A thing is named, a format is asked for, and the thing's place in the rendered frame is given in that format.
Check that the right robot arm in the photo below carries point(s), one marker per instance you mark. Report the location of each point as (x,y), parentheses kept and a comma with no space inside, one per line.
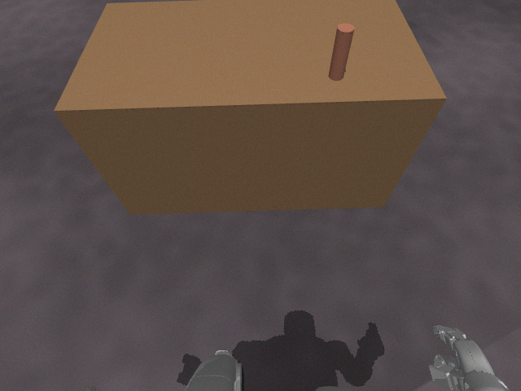
(483,381)

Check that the can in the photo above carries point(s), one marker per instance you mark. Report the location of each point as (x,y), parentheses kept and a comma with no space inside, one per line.
(343,39)

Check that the right robot hand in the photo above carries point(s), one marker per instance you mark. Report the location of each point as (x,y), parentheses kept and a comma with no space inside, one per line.
(448,371)

